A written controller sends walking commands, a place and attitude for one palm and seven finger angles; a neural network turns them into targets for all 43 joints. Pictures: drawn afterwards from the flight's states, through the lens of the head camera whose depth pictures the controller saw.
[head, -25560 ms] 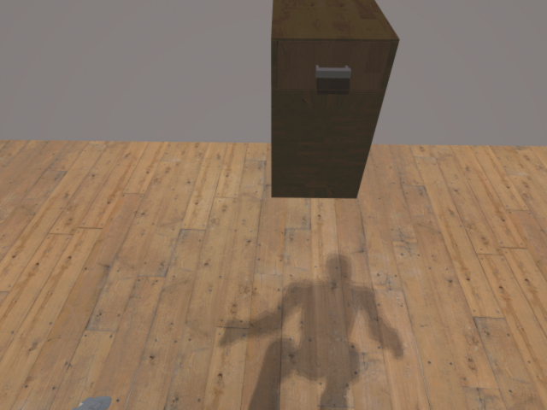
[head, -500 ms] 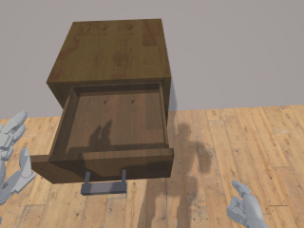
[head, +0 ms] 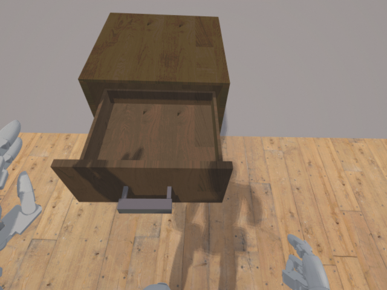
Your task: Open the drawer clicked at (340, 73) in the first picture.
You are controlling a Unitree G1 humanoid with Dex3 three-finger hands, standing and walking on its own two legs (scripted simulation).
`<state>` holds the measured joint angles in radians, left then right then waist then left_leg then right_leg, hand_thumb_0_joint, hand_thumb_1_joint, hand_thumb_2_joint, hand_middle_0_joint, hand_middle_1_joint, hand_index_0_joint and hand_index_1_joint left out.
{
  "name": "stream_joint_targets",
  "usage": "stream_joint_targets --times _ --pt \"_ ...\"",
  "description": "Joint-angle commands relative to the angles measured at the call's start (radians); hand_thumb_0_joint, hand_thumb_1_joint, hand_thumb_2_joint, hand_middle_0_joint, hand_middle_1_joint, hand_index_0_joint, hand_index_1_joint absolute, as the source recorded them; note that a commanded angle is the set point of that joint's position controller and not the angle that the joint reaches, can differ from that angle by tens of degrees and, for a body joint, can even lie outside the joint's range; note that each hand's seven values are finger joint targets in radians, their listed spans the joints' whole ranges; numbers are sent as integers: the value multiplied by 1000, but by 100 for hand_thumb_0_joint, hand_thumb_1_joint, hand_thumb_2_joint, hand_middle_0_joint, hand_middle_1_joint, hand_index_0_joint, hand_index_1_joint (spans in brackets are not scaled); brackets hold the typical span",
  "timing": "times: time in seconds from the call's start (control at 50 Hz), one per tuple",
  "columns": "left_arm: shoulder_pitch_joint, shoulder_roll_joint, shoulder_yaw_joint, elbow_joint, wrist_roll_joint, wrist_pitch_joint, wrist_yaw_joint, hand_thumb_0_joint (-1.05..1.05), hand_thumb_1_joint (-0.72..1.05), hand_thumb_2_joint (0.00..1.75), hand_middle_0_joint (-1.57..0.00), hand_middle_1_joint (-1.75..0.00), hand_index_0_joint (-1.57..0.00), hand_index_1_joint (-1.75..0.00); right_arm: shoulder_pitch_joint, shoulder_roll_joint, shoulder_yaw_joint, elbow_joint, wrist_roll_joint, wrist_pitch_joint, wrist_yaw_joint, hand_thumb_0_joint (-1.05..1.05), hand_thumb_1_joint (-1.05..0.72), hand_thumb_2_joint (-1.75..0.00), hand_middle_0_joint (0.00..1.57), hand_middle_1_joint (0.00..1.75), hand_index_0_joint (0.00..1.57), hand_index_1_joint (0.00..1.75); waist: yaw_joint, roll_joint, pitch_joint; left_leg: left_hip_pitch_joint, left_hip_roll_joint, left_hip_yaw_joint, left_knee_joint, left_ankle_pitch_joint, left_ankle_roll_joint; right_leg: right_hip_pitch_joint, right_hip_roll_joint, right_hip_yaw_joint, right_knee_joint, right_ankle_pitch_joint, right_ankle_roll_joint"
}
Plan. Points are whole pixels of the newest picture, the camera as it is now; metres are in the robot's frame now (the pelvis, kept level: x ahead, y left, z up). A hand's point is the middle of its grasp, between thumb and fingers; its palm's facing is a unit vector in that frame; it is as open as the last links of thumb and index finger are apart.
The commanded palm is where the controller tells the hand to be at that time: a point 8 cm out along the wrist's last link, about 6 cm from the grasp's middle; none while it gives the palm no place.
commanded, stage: step back with the hand held close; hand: left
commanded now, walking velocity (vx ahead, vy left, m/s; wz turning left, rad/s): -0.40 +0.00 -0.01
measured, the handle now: (146, 197) +0.32 +0.14 -0.06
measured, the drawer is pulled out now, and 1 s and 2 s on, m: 0.30 0.30 0.30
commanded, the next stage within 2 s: stop stepping back and stand still in 0.54 s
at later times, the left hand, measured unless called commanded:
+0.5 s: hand (49, 288) +0.11 +0.18 +0.17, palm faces +0.20 -0.83 -0.52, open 7.4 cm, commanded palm +0.05 +0.23 +0.19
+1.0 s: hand out of the picture -0.04 +0.15 +0.17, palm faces +0.36 -0.81 -0.46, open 7.4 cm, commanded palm -0.09 +0.20 +0.19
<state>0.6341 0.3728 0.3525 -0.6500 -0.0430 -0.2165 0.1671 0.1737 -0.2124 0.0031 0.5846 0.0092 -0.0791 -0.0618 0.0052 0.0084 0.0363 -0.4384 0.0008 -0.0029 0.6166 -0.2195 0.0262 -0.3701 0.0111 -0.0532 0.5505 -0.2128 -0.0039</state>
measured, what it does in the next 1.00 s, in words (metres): walks backwards: right foot, then left foot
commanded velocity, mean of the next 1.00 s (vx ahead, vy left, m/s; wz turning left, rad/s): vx -0.14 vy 0.03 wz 0.03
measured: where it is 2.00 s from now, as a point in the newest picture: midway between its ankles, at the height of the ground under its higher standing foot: outside the picture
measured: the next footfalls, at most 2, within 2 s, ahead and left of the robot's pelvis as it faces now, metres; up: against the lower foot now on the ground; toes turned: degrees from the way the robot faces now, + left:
right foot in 0.30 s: -0.10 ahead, -0.14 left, +0.00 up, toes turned -4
left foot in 0.58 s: -0.09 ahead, +0.06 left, +0.00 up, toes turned +0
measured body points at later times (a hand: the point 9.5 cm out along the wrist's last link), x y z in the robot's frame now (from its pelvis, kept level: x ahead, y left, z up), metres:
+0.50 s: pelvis -0.09 -0.04 +0.01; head -0.05 -0.03 +0.46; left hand +0.09 +0.22 +0.20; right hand +0.08 -0.28 -0.07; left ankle -0.09 +0.07 -0.68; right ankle -0.14 -0.14 -0.73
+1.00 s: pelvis -0.22 -0.08 +0.01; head -0.23 -0.09 +0.46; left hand -0.06 +0.20 +0.20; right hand -0.08 -0.32 -0.08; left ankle -0.24 +0.05 -0.69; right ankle -0.18 -0.16 -0.73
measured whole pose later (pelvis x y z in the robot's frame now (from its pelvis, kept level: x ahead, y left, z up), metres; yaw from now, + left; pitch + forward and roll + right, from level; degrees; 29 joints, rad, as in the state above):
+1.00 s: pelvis -0.22 -0.08 +0.01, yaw -1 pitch +0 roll +2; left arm 0.67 0.36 0.35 -0.56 -0.03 -0.17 0.16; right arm 0.23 -0.20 0.01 0.64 0.01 -0.05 -0.05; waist -0.01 -0.03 -0.03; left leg -0.37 -0.01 0.04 0.82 -0.40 0.01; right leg -0.31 -0.02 -0.08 0.48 -0.18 -0.06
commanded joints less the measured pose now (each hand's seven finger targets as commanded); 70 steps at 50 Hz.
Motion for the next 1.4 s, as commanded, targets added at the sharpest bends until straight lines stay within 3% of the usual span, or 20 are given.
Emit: stream_joint_targets --times 0.0,0.22,0.32,0.36,0.38,0.42,0.48,0.52,0.56,0.6,0.62,0.74,0.8,0.84,1.02,1.08,1.12,1.2,1.26,1.38 --pt "4 183 160 -200 0 -68 20 0 90 90 -20 -30 -20 -30 -114 -127 -46 -189 9 -60 -18 0 -90 -90 20 30 20 30 -10 172 -117 -135 227 -248 -358 -256 61 169 -26 65 87 -174 5" --pt "16 180 146 -238 -23 -71 -23 0 90 90 -20 -30 -20 -30 -76 -127 -47 -104 -24 -116 21 0 -90 -90 20 30 20 30 9 207 -252 302 273 -189 -217 550 102 52 10 48 66 -193 15" --pt "58 224 204 -253 -44 -96 -61 0 90 90 -20 -30 -20 -30 -108 -120 -43 -137 -1 -87 34 0 -90 -90 20 30 20 30 25 100 -312 276 177 -77 -73 389 37 203 -38 28 -217 142 2" --pt "74 219 193 -206 -52 -90 -67 0 90 90 -20 -30 -20 -30 -130 -114 -66 -167 48 -74 28 0 -90 -90 20 30 20 30 2 -217 -243 172 -20 37 252 -112 -39 73 -273 188 -279 391 -74" --pt "102 227 212 -163 -51 -85 -56 0 90 90 -20 -30 -20 -30 -164 -100 -67 -170 51 -62 17 0 -90 -90 20 30 20 30 5 -228 -184 42 -46 -11 450 -246 -43 33 -358 266 -263 433 -151" --pt "119 177 186 -95 -37 -62 -45 0 90 90 -20 -30 -20 -30 -195 -42 -25 -161 21 -37 -3 0 -90 -90 20 30 20 30 -10 -161 -134 -138 -24 -59 448 -350 -47 174 -356 232 -168 717 -192" --pt "47 165 154 -91 2 -57 -11 0 90 90 -20 -30 -20 -30 -177 -50 -6 -142 4 -4 -42 0 -90 -90 20 30 20 30 -38 -152 -138 -82 -12 -9 82 -278 -53 317 -247 139 -69 939 -106" --pt "21 165 117 -150 1 -51 0 0 90 90 -20 -30 -20 -30 -163 -76 -20 -135 8 6 -47 0 -90 -90 20 30 20 30 -50 -80 -159 37 7 21 -238 7 -47 362 -197 95 11 872 -58" --pt "3 192 122 -240 -1 -60 3 0 90 90 -20 -30 -20 -30 -122 -104 -64 -150 15 0 -29 0 -90 -90 20 30 20 30 -17 100 -234 348 224 -110 -239 805 23 128 -84 38 99 251 21" --pt "86 187 136 -256 -7 -75 -7 0 90 90 -20 -30 -20 -30 -85 -93 -79 -155 6 -46 4 0 -90 -90 20 30 20 30 -5 211 -297 452 333 -206 -180 1050 92 -33 -30 59 214 -259 0" --pt "109 202 159 -291 -11 -66 -13 0 90 90 -20 -30 -20 -30 -98 -95 -69 -144 -16 -60 8 0 -90 -90 20 30 20 30 -2 304 -308 415 342 -207 -183 1047 102 -38 -31 78 277 -320 11" --pt "132 176 172 -278 -21 -17 8 0 90 90 -20 -30 -20 -30 -83 -101 -48 -159 14 -66 15 0 -90 -90 20 30 20 30 -17 178 -156 169 211 -101 -216 278 62 163 -32 -1 -27 -136 29" --pt "67 189 175 -162 -19 -21 10 0 90 90 -20 -30 -20 -30 -79 -102 -41 -165 23 -55 9 0 -90 -90 20 30 20 30 -36 -42 -86 11 65 -17 -76 -275 -6 203 -154 141 -268 -181 -21" --pt "44 174 139 -119 -21 5 9 0 90 90 -20 -30 -20 -30 -52 -106 -63 -145 24 -28 1 0 -90 -90 20 30 20 30 -37 -216 -54 73 -17 -1 312 -215 -26 -54 -346 427 -446 -510 -118" --pt "-7 166 89 -143 27 -26 22 0 90 90 -20 -30 -20 -30 -45 -102 -38 -123 -5 -79 -19 0 -90 -90 20 30 20 30 -32 -72 -71 234 4 74 -269 -175 42 49 -214 186 -289 -376 -68" --pt "-17 183 111 -233 30 -57 20 0 90 90 -20 -30 -20 -30 -36 -148 -64 -152 -7 -94 -6 0 -90 -90 20 30 20 30 -6 242 -101 204 204 -179 -377 -164 117 100 -18 5 90 -182 5" --pt "14 210 154 -208 36 -43 18 0 90 90 -20 -30 -20 -30 -31 -102 -53 -138 4 -92 -1 0 -90 -90 20 30 20 30 -20 274 -56 74 242 -231 -430 -406 132 67 -11 -14 227 -212 9" --pt "3 160 122 -70 25 -47 4 0 90 90 -20 -30 -20 -30 -29 -126 -50 -107 10 -93 -3 0 -90 -90 20 30 20 30 -20 59 39 -47 146 -100 -211 -209 82 222 -38 38 -115 -110 -4" --pt "-25 156 114 -28 14 -55 -4 0 90 90 -20 -30 -20 -30 -5 -117 -78 -109 17 -68 3 0 -90 -90 20 30 20 30 -25 -227 -23 -33 -16 37 225 -257 9 117 -312 512 -426 -523 -107" --pt "-28 154 88 -84 24 -58 6 0 90 90 -20 -30 -20 -30 -38 -82 -38 -117 -4 -49 -4 0 -90 -90 20 30 20 30 -29 -150 -58 157 6 63 -1 -158 15 26 -259 265 -379 -358 -120"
